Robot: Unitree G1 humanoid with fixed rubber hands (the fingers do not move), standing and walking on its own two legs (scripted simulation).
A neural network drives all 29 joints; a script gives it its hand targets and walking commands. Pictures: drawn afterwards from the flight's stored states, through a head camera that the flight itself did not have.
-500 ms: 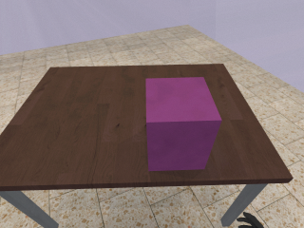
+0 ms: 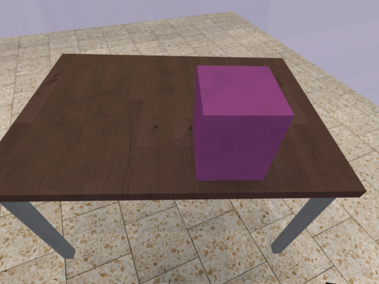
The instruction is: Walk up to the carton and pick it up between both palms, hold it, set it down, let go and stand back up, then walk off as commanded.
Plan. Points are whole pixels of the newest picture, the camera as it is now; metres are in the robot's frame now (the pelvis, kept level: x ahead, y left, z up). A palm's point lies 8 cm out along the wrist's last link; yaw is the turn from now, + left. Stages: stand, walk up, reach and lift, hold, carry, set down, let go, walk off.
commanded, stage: walk off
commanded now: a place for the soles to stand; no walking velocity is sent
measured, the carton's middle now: (231, 124) +0.54 -0.07 +0.02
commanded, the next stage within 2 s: stand in 1.40 s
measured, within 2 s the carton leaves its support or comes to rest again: neither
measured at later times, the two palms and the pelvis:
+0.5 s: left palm out of the picture -0.09 +0.30 -0.06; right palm out of the picture +0.00 -0.30 -0.10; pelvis -0.14 -0.03 +0.02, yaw +0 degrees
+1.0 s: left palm out of the picture -0.13 +0.28 -0.07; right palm out of the picture -0.05 -0.32 -0.07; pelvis -0.19 -0.04 +0.02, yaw +3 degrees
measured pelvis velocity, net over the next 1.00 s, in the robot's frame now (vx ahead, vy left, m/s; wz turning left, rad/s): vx -0.19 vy -0.04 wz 0.06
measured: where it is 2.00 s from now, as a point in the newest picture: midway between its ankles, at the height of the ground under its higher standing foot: outside the picture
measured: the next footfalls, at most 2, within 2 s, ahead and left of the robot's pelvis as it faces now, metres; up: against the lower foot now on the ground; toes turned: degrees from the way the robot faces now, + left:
right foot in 0.34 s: -0.10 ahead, -0.17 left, +0.00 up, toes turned +8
left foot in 0.66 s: -0.14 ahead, +0.08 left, +0.00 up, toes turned +2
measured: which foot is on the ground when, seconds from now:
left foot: down 0.00-0.36, up 0.38-0.64, down 0.66-1.00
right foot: up 0.00-0.32, down 0.34-1.00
